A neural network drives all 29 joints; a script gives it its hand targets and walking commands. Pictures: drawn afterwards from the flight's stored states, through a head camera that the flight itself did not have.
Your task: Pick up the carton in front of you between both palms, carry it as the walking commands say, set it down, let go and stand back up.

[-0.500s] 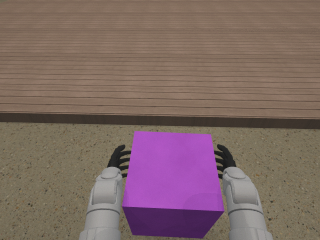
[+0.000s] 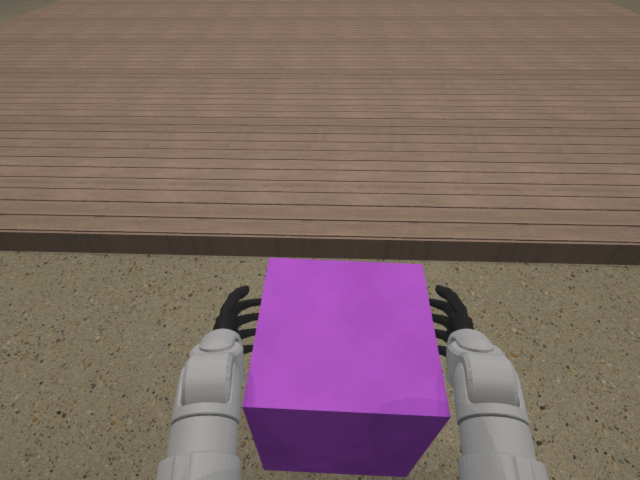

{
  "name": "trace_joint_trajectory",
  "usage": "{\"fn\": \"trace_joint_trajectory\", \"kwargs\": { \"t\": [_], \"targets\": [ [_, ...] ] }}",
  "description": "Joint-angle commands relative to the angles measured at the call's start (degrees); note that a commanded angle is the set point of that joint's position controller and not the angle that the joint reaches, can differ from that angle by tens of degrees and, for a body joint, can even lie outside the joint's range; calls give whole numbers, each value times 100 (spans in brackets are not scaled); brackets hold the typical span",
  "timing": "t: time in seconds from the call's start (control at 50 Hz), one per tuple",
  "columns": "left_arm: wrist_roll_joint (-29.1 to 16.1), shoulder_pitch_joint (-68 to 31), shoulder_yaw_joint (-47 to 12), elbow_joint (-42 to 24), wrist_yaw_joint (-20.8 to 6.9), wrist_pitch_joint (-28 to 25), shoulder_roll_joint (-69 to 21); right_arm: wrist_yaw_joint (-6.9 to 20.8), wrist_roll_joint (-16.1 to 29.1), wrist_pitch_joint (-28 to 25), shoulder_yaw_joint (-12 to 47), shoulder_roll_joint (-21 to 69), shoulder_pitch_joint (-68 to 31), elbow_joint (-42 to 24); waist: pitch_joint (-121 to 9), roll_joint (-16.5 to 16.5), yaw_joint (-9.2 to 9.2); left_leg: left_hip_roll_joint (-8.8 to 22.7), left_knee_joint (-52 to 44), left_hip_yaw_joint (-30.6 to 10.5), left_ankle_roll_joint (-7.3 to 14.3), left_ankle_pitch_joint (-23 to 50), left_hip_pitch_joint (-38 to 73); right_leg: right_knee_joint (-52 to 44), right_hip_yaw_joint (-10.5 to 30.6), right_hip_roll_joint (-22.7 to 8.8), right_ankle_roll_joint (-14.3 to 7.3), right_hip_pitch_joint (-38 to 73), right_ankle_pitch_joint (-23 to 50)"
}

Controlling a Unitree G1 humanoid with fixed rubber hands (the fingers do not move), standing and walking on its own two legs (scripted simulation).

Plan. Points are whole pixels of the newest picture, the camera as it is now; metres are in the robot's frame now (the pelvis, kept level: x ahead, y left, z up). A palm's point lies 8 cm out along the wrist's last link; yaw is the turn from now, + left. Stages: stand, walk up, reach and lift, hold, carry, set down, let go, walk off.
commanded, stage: hold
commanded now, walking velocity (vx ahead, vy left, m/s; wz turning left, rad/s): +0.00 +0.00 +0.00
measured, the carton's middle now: (339, 371) +0.29 +0.00 -0.02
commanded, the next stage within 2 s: carry in 0.62 s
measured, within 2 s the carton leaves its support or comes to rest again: neither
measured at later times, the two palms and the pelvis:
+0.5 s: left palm (228, 336) +0.29 +0.15 +0.05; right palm (457, 336) +0.29 -0.15 +0.05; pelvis +0.01 +0.00 +0.00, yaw +0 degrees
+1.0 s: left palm (240, 277) +0.36 +0.14 +0.08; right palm (454, 271) +0.38 -0.16 +0.09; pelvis +0.10 -0.01 +0.00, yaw +2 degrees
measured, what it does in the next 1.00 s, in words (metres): walks ahead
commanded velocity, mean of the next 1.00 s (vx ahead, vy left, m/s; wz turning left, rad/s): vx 0.21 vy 0.00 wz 0.00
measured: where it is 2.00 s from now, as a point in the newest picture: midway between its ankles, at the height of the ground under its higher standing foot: (342, 380)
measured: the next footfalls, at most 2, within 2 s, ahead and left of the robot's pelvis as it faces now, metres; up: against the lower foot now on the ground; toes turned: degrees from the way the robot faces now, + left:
left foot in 1.06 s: +0.21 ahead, +0.10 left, +0.00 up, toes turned +11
right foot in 1.44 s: +0.53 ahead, -0.13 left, +0.00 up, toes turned -13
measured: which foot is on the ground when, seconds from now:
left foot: down 0.00-0.86, up 0.88-1.00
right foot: down 0.00-1.00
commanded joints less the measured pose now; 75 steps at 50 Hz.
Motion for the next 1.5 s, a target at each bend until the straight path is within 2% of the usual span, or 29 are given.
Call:
{"fn": "trace_joint_trajectory", "kwargs": {
  "t": [0.0, 0.58, 0.6, 0.64, 0.66, 0.74, 0.78, 0.8, 0.82, 0.84, 0.86, 0.88, 0.92, 0.96, 1.0, 1.02, 1.04, 1.06, 1.08, 1.1, 1.12, 1.16, 1.2, 1.24, 1.36, 1.42, 1.44, 1.46, 1.48],
  "targets": [
    [-1377, -3029, -3000, -183, -1280, -214, -5130, 1299, 1381, -193, 3054, 5170, -2901, -125, -1207, 10, -3, -374, -354, -42, 63, 132, 72, -363, 29, 366, -29, 55, 154],
    [-1421, -2460, -3094, -527, -1192, -167, -5023, 1221, 1436, -143, 3136, 5036, -2326, -461, -1325, 18, -10, -403, -386, -83, 14, 1055, 354, -403, 58, 410, 12, 313, 1021],
    [-1498, -2687, -3218, -463, -1209, -129, -5063, 1238, 1505, -108, 3239, 5078, -2568, -437, -1573, 161, 3, 668, 52, 58, 78, 214, -319, 71, -73, -625, -53, -327, 113],
    [-1668, -2777, -3375, -681, -1201, -94, -5121, 1224, 1665, -76, 3391, 5143, -2633, -618, -1424, 163, -9, 611, -311, -266, 132, -2523, -913, -109, 56, -471, -112, -937, -2354],
    [-1743, -2916, -3505, -832, -1183, -64, -5155, 1203, 1759, -42, 3528, 5160, -2744, -765, -1237, 187, -32, 624, -369, -349, 171, -3159, -1125, -64, 64, -432, -118, -1251, -2901],
    [-2111, -2938, -3995, -1400, -1052, 227, -5188, 1005, 1984, 273, 3991, 5190, -2607, -1323, -1876, 584, -58, 1042, -502, -886, 481, -2147, -817, 923, -611, -120, -30, -1326, -1187],
    [-2258, -2920, -4208, -1735, -964, 507, -5117, 879, 2078, 559, 4174, 5122, -2543, -1685, -1872, 746, -63, 1135, -520, -949, 612, -2703, -1027, 555, -750, -90, -81, -1253, -1497],
    [-2326, -2946, -4272, -1867, -915, 661, -5092, 822, 2122, 720, 4225, 5063, -2577, -1843, -1743, 646, -47, 1026, -325, -728, 551, -2742, -1427, 307, -626, -210, -111, -960, -1616],
    [-2366, -2853, -4289, -1951, -849, 821, -5006, 765, 2171, 893, 4272, 4977, -2561, -1982, -1590, 140, 10, 730, 267, -225, 369, -2409, -1958, -118, -95, -569, -221, -615, -1905],
    [-2371, -2609, -4253, -1985, -764, 983, -4850, 706, 2240, 1072, 4316, 4888, -2519, -2093, -1571, -873, 105, 392, 1501, 454, 131, -1844, -2724, -607, 1029, -1302, -520, -85, -2192],
    [-2391, -2307, -4232, -2064, -667, 1148, -4697, 643, 2356, 1238, 4412, 4780, -2454, -2237, -1439, -1477, 143, 125, 2238, 855, 11, -1698, -3713, -957, 2130, -1954, -898, 511, -1745],
    [-2386, -2197, -4219, -2284, -568, 1290, -4627, 599, 2510, 1377, 4558, 4716, -2561, -2493, -1237, -1385, 172, 288, 2258, 821, 31, -2030, -4255, -934, 2446, -2196, -1217, 750, -745],
    [-2501, -2012, -4326, -2824, -391, 1569, -4651, 505, 2823, 1636, 4781, 4801, -2344, -2822, -1552, -765, 167, 380, 1969, 851, 45, -1896, -4089, -676, 1770, -2041, -1179, 976, 481],
    [-2698, -1846, -4540, -3412, -300, 1788, -4700, 404, 2928, 1822, 4880, 4821, -1873, -3183, -1916, -862, 150, 133, 1413, 1212, -4, -1240, -3372, -507, 883, -1670, -873, 859, 1041],
    [-2856, -1568, -4701, -3802, -281, 1987, -4749, 298, 2902, 1992, 4879, 4876, -1432, -3516, -2049, -949, 112, -32, 654, 1501, -27, -649, -2391, -309, 225, -1393, -691, 402, 760],
    [-2921, -1375, -4759, -3947, -275, 2084, -4750, 253, 2876, 2073, 4833, 4920, -1193, -3659, -2148, -754, 47, -98, 61, 1673, 0, -136, -1273, 46, -209, -1220, -566, -270, 505],
    [-2987, -1210, -4815, -4104, -273, 2176, -4722, 215, 2830, 2151, 4773, 4900, -938, -3783, -2365, -460, -7, 25, -109, 1559, 81, 66, 141, 591, -550, -1061, -412, -1161, 499],
    [-3051, -1125, -4834, -4268, -278, 2271, -4646, 176, 2772, 2235, 4692, 4814, -627, -3882, -2628, 252, -107, 881, -301, 515, 302, -718, 1395, 1679, -932, -859, -175, -2260, -140],
    [-3155, -1236, -4856, -4536, -294, 2388, -4582, 136, 2672, 2282, 4596, 4750, -467, -3934, -2500, 1663, -173, 2342, -916, -2006, 935, -1360, 1972, 3114, -1339, -218, 78, -3812, -1354],
    [-3291, -1527, -4944, -4688, -307, 2476, -4510, 95, 2677, 2335, 4570, 4728, -628, -4055, -2225, 1441, -196, 2782, -905, -2676, 1470, -867, 1885, 3872, -752, -363, -71, -4437, -1922],
    [-3377, -1659, -4960, -4727, -319, 2524, -4511, 68, 2755, 2388, 4613, 4763, -868, -4265, -2041, 849, -184, 2740, -853, -2409, 1515, -410, 1592, 4299, -542, -633, -157, -4641, -1890],
    [-3415, -1543, -4883, -4580, -301, 2578, -4590, 26, 2959, 2476, 4750, 4772, -1222, -4526, -1935, 174, -145, 2402, -1046, -1454, 1183, -428, 1024, 4087, -507, -915, -166, -4475, -1368],
    [-3326, -1328, -4782, -4470, -216, 2591, -4588, 17, 3117, 2546, 4872, 4712, -1307, -4611, -1767, 315, -141, 2033, -1304, -566, 911, -290, 648, 3207, -801, -828, -37, -4052, -843],
    [-3136, -1075, -4640, -4350, -100, 2614, -4474, 30, 3208, 2618, 4896, 4569, -1215, -4543, -1640, 522, -121, 1786, -1318, -15, 834, 90, 477, 2445, -1018, -705, 43, -3734, -460],
    [-2871, -920, -4443, -4327, 78, 2724, -4212, 73, 3263, 2761, 4789, 4233, -1051, -4385, -1246, 989, -106, 1528, -981, 948, 559, 965, -95, 932, -1662, -389, -71, -2377, 612],
    [-2911, -900, -4425, -4325, 39, 2747, -4225, 89, 3204, 2809, 4785, 4192, -1036, -4450, -1741, 630, 50, 1097, 974, 1703, 226, 2031, -785, 649, -2152, 29, -166, -238, 55],
    [-2905, -811, -4396, -4320, 26, 2757, -4198, 93, 3172, 2828, 4747, 4108, -1063, -4476, -2055, -2, 178, 903, 2340, 1747, 24, 1159, -1577, 296, -997, -769, -256, 708, -596],
    [-2883, -916, -4412, -4291, -5, 2744, -4160, 94, 3157, 2856, 4797, 4180, -1048, -4592, -2537, -1568, 171, 213, 4227, 1516, -249, -590, -3170, -745, 2081, -2499, -1074, 1773, -2142],
    [-2979, -811, -4486, -4245, -59, 2727, -4378, 127, 3169, 2853, 4833, 4216, -1151, -4618, -2359, -1485, 130, 204, 5022, 778, -107, -1617, -3758, -1282, 2847, -2751, -1328, 1519, -1418]
  ]
}}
